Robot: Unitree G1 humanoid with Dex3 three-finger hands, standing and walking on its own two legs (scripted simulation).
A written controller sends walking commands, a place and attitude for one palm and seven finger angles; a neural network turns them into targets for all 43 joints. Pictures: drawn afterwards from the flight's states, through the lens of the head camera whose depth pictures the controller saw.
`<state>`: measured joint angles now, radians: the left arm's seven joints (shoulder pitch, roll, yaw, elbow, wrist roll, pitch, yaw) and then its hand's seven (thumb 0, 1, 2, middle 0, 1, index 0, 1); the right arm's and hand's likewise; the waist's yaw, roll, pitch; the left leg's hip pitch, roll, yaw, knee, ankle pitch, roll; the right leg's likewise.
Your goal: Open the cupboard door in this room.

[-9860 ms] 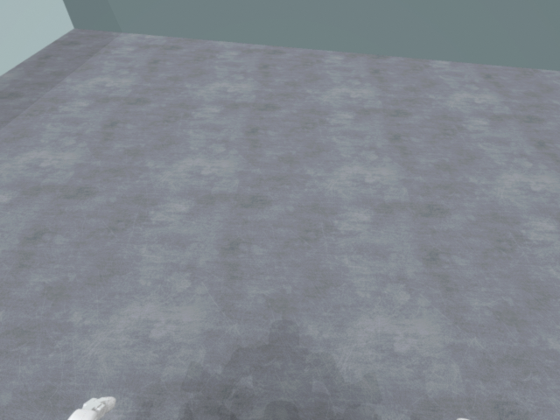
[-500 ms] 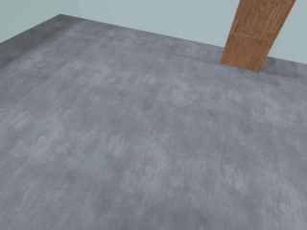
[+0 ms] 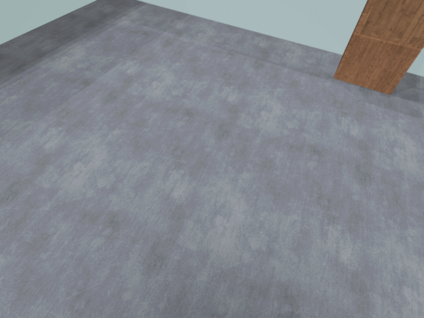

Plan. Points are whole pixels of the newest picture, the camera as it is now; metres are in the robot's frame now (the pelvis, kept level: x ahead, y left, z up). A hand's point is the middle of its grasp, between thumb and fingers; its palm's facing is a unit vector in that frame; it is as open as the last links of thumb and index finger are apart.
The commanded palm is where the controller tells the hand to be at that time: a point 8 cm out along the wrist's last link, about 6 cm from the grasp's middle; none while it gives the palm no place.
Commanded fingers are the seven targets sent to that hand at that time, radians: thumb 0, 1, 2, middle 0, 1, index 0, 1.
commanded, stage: stand and wait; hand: left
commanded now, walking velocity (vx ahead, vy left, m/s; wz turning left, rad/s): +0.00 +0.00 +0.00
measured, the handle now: out of the picture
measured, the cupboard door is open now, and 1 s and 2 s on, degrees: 0 0 0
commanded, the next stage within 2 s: turn or walk to find it in 0.06 s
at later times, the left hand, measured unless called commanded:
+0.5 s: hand out of the picture +0.05 +0.18 -0.14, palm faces +0.19 -0.94 -0.29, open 7.4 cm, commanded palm none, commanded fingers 0.00 0.90 0.90 -0.20 -0.30 -0.20 -0.30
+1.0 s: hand out of the picture -0.14 +0.18 -0.19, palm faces +0.46 -0.86 -0.21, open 7.4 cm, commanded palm none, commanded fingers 0.00 0.90 0.90 -0.20 -0.30 -0.20 -0.30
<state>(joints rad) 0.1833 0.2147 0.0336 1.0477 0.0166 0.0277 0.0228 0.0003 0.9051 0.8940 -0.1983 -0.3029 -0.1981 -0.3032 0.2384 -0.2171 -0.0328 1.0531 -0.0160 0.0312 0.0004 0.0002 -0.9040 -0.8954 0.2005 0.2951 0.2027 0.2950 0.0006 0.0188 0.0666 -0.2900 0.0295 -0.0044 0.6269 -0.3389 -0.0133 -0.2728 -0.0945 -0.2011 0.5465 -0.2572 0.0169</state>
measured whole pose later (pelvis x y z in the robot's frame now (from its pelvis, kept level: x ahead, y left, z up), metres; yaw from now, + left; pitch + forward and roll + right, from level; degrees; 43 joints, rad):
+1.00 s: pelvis -0.06 +0.00 +0.00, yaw +24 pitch +0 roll -1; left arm 0.26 0.26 0.05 1.01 0.02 0.07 0.03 0.00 0.90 0.89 -0.20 -0.30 -0.20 -0.30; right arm 0.12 -0.20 -0.03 0.96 -0.01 0.02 0.01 0.00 -0.90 -0.90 0.20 0.29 0.20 0.29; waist 0.05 -0.07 0.10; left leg -0.24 0.00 0.06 0.60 -0.35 0.05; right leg -0.36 -0.12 -0.13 0.87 -0.49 0.05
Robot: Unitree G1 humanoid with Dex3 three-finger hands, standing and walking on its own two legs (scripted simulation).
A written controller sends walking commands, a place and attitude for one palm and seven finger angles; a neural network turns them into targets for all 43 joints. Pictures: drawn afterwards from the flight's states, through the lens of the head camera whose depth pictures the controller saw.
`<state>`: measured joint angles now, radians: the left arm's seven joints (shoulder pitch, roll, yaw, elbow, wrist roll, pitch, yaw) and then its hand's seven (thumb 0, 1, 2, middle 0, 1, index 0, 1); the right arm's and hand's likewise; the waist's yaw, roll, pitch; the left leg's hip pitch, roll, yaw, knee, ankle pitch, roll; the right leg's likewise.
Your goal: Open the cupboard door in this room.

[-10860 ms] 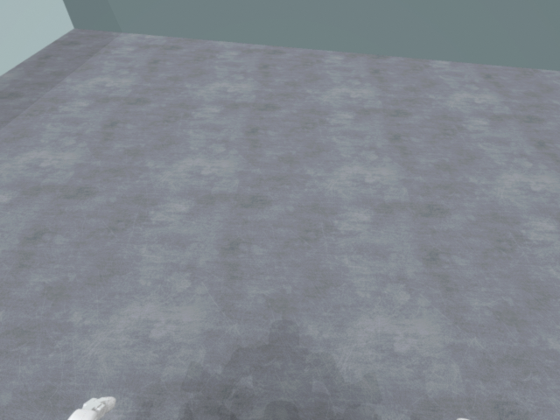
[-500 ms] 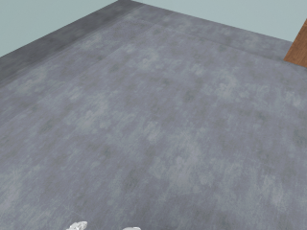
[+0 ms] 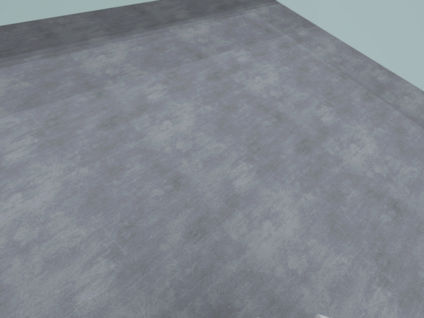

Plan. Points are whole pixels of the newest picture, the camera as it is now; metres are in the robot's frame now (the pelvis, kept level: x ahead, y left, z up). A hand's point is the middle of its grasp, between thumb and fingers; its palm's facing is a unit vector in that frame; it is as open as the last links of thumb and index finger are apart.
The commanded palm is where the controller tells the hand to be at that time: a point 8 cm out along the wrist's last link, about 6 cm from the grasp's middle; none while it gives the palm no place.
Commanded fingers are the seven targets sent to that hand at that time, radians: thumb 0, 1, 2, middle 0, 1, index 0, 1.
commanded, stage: turn or walk to find it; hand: left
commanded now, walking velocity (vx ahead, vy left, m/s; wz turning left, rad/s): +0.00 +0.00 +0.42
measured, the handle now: out of the picture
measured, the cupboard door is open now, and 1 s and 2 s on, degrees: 0 0 0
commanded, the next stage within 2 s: none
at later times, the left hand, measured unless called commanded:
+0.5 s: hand out of the picture +0.08 +0.21 -0.14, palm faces +0.16 -0.96 -0.24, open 7.4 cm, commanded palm none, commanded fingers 0.00 0.90 0.90 -0.20 -0.30 -0.20 -0.30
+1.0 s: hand out of the picture -0.11 +0.17 -0.17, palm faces +0.45 -0.86 -0.24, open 7.4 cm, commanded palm none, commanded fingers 0.00 0.90 0.90 -0.20 -0.30 -0.20 -0.30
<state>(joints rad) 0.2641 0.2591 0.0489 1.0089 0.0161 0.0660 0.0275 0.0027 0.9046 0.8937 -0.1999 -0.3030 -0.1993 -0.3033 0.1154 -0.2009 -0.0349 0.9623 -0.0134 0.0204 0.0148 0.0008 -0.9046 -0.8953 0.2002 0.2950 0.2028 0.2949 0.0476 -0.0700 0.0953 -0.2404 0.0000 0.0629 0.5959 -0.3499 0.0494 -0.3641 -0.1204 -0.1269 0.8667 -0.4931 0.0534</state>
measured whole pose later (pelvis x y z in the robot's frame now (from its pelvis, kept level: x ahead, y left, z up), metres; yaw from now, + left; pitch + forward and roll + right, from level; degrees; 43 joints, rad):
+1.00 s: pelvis -0.05 -0.02 +0.00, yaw +25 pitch +0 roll +0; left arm 0.25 0.20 0.04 0.97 0.03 0.02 0.02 0.00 0.90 0.89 -0.20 -0.30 -0.20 -0.30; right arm 0.16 -0.25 -0.07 0.99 -0.01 0.06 0.01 0.00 -0.91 -0.90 0.20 0.29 0.20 0.29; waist 0.02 -0.01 0.09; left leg -0.33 0.04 0.02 0.80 -0.45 -0.06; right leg -0.24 -0.13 -0.21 0.55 -0.29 0.01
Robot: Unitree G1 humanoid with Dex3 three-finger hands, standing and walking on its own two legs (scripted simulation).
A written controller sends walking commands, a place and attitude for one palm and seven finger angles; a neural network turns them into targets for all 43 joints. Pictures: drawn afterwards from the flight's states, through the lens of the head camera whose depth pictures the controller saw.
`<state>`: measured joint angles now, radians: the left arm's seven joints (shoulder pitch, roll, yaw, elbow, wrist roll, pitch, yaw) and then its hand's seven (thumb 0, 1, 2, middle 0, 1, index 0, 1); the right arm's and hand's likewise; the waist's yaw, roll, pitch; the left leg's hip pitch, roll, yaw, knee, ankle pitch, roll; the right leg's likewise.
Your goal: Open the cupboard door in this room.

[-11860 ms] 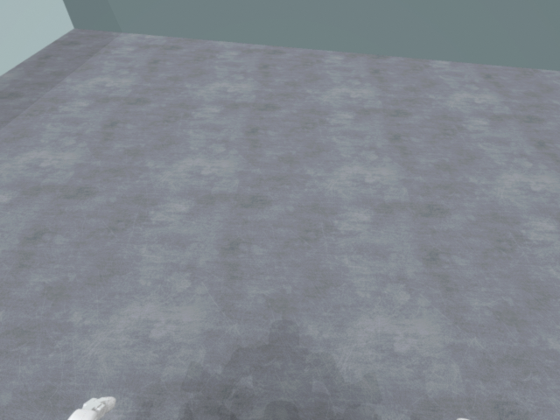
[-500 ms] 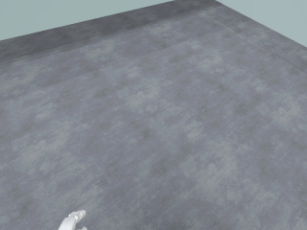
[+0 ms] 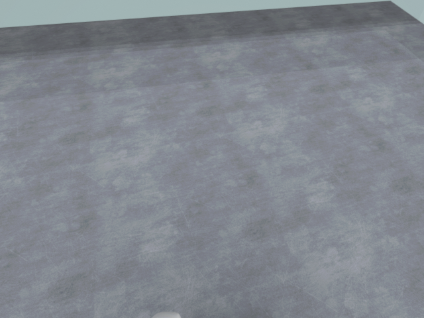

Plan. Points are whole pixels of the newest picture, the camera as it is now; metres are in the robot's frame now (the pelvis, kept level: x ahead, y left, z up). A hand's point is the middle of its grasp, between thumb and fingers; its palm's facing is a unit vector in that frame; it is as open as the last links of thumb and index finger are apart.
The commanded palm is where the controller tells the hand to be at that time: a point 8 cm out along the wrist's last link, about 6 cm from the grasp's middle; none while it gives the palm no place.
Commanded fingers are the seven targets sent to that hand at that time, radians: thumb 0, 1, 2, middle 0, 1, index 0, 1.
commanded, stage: turn or walk to find it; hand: left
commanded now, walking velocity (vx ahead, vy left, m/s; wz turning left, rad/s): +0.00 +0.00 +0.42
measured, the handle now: out of the picture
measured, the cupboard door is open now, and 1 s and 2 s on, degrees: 0 0 0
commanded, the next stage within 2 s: none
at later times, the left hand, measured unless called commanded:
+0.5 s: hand out of the picture +0.06 +0.25 -0.15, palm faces +0.18 -0.95 -0.25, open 7.4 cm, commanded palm none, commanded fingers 0.00 0.90 0.90 -0.20 -0.30 -0.20 -0.30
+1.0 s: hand out of the picture -0.07 +0.17 -0.15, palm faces +0.44 -0.86 -0.26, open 7.4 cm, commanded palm none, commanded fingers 0.00 0.90 0.90 -0.20 -0.30 -0.20 -0.30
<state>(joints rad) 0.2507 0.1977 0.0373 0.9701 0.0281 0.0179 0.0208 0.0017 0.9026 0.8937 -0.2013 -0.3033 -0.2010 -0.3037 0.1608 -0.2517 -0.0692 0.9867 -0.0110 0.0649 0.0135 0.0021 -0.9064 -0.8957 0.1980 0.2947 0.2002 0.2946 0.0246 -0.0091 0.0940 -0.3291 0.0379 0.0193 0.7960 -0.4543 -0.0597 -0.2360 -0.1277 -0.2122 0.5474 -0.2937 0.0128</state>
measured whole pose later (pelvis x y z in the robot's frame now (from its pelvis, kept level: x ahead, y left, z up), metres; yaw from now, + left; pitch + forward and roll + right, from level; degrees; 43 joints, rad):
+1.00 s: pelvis -0.04 -0.02 +0.01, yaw +25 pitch -1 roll +2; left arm 0.24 0.16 0.03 0.96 0.02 0.01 0.02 0.00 0.91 0.89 -0.20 -0.30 -0.20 -0.30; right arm 0.21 -0.26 -0.08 1.02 -0.02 0.08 0.01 0.00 -0.91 -0.90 0.20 0.29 0.20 0.29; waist 0.00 0.03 0.08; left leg -0.40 0.05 -0.02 0.99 -0.43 -0.07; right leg -0.20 -0.10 -0.23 0.51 -0.29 -0.03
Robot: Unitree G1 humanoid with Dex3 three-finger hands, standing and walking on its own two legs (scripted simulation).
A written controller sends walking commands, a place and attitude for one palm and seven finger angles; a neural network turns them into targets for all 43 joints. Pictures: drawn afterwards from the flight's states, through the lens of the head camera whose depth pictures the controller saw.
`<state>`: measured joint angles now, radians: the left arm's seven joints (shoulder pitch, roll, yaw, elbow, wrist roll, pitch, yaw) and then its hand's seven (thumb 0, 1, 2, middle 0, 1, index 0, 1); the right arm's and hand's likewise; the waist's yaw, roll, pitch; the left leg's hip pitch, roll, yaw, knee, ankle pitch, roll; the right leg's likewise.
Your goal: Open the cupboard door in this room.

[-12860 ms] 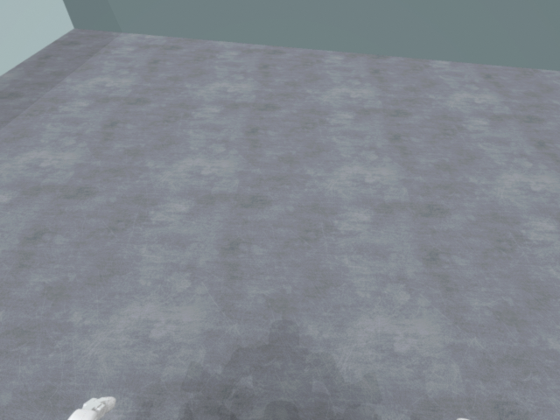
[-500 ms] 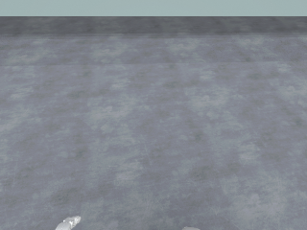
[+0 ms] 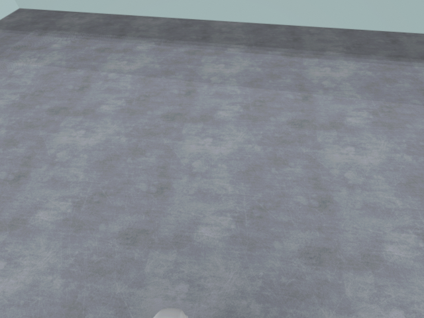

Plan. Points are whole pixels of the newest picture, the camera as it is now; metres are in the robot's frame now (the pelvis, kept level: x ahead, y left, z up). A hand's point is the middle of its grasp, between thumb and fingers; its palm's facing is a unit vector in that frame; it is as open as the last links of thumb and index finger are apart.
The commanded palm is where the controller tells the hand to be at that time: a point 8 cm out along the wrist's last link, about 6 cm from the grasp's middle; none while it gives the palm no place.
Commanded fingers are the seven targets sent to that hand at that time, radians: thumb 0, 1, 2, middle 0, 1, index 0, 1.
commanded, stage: turn or walk to find it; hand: left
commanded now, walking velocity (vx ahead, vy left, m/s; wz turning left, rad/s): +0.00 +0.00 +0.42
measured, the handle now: out of the picture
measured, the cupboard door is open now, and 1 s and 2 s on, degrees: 0 0 0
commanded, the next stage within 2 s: none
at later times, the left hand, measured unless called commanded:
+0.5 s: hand out of the picture +0.00 +0.28 -0.17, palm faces +0.23 -0.94 -0.24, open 7.4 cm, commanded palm none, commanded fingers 0.00 0.90 0.90 -0.20 -0.30 -0.20 -0.30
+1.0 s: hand out of the picture -0.06 +0.19 -0.15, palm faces +0.43 -0.86 -0.26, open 7.4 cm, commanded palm none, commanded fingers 0.00 0.90 0.90 -0.20 -0.30 -0.20 -0.30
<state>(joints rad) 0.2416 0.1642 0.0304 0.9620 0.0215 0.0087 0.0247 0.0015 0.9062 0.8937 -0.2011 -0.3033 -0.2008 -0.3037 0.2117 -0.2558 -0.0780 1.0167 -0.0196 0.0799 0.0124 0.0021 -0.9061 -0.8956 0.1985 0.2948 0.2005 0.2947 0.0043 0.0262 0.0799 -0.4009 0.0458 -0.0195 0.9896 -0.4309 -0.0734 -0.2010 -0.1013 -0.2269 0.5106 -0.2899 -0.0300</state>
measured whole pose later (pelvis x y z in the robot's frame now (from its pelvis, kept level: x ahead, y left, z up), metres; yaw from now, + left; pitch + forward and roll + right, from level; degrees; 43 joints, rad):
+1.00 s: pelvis -0.06 -0.01 +0.00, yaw +25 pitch -2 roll +2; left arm 0.19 0.15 0.03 0.94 0.01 0.01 0.03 0.00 0.90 0.89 -0.20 -0.30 -0.20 -0.30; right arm 0.27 -0.26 -0.09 1.01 -0.02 0.08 0.02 0.00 -0.91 -0.90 0.20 0.29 0.20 0.29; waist -0.03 0.05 0.06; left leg -0.47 0.03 -0.05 1.12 -0.38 -0.07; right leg -0.20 -0.09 -0.17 0.50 -0.27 -0.03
